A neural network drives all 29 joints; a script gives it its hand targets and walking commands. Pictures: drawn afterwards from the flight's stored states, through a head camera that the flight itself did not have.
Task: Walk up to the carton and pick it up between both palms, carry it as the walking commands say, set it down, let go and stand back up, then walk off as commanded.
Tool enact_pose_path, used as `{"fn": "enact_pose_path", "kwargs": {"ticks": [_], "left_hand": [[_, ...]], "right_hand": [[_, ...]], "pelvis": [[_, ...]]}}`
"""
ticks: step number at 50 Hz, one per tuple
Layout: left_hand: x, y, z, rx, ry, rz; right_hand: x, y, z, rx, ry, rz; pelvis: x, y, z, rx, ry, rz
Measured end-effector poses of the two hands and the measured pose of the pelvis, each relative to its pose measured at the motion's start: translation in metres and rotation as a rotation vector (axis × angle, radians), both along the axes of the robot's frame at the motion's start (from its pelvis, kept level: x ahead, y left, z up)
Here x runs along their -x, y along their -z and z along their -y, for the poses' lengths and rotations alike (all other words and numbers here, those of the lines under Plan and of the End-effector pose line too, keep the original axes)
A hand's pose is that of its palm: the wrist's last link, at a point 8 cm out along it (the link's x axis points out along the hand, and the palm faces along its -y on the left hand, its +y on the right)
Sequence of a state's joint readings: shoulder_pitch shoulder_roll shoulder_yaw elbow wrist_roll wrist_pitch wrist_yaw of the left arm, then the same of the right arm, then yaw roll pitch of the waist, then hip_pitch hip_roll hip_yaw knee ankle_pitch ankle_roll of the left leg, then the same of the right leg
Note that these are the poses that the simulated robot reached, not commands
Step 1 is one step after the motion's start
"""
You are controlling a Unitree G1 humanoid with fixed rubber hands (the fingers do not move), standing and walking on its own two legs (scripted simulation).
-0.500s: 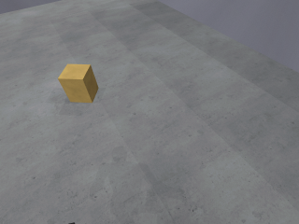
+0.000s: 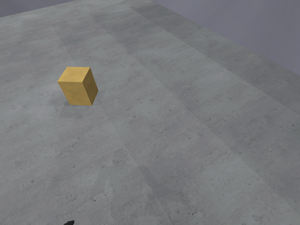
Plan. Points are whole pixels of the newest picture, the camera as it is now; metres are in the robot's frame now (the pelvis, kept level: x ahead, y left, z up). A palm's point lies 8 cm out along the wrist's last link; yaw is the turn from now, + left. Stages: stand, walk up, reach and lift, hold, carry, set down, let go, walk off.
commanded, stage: stand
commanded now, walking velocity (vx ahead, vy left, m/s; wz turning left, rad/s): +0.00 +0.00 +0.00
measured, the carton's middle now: (79, 86) +1.36 +0.77 -0.63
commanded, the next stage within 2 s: walk off in 0.46 s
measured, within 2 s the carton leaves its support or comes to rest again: neither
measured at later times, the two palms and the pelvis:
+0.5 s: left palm out of the picture +0.07 +0.29 -0.11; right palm out of the picture +0.06 -0.31 -0.12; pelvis -0.01 -0.01 +0.00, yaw +1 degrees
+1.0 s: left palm out of the picture +0.03 +0.20 -0.15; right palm out of the picture -0.01 -0.38 -0.14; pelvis -0.02 -0.08 -0.02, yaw -3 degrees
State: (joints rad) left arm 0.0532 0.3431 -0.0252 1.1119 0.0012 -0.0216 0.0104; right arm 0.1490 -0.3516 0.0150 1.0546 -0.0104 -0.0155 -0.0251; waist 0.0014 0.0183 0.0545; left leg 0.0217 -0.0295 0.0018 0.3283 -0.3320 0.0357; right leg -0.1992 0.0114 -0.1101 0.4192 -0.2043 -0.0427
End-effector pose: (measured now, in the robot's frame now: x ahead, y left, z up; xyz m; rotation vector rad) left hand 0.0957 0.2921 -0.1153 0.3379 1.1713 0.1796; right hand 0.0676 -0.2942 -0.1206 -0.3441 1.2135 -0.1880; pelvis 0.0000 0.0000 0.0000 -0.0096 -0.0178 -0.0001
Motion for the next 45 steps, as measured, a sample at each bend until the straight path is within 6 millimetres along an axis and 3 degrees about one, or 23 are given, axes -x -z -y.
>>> {"fn": "enact_pose_path", "kwargs": {"ticks": [33,39,45], "left_hand": [[0.033,-0.007,0.007,-0.011,-0.046,0.008],[0.063,0.013,0.024,0.014,-0.065,-0.125],[0.08,0.025,0.05,0.028,-0.047,-0.22]], "right_hand": [[0.018,-0.002,0.015,-0.004,-0.028,0.017],[0.027,0.001,0.01,-0.031,-0.014,0.011],[0.059,0.009,0.039,0.0,0.064,-0.054]], "pelvis": [[0.02,-0.002,0.015,-0.012,-0.015,0.024],[0.026,0.001,0.025,-0.016,0.0,0.01],[0.025,0.009,0.05,-0.019,0.026,0.003]]}}
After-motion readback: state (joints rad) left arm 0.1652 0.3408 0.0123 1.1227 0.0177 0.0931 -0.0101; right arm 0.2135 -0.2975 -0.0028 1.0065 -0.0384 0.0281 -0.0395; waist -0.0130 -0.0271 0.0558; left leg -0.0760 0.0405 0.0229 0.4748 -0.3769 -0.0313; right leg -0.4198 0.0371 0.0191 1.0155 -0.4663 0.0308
